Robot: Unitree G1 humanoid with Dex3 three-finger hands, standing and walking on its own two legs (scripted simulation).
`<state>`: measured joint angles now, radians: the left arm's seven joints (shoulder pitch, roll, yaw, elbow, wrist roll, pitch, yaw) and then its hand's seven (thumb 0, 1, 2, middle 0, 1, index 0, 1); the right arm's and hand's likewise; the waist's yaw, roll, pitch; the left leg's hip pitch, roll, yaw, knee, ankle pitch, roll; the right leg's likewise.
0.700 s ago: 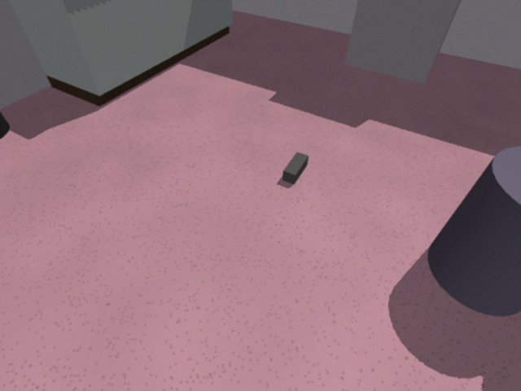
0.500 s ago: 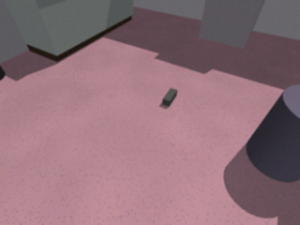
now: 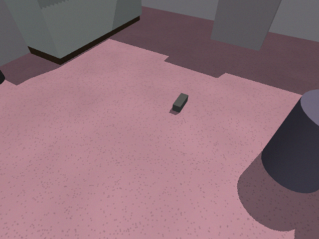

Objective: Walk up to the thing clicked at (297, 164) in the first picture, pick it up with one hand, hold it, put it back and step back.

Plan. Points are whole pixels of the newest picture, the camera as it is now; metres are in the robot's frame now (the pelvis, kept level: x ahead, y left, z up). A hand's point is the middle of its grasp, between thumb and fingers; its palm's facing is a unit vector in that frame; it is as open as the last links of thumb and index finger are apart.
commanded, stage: stand
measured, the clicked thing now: (180, 102) +1.41 -0.23 -0.75
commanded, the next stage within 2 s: walk up in 0.42 s
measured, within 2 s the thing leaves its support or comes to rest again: neither
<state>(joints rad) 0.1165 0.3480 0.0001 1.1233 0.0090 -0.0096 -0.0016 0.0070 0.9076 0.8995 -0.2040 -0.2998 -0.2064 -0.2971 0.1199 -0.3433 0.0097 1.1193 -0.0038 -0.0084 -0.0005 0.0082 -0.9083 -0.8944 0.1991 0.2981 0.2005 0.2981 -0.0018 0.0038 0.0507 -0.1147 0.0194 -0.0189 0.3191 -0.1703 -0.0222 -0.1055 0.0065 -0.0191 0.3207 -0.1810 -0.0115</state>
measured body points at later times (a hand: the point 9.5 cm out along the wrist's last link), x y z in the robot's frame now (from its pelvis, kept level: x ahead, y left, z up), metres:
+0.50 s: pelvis -0.01 +0.01 -0.01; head +0.02 +0.00 +0.44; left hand +0.08 +0.31 -0.13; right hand +0.08 -0.30 -0.13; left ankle +0.00 +0.13 -0.75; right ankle +0.00 -0.11 -0.75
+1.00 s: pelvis -0.02 +0.06 -0.01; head +0.02 +0.05 +0.44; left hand +0.19 +0.33 -0.13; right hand -0.09 -0.26 -0.11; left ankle +0.01 +0.16 -0.75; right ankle -0.07 -0.08 -0.72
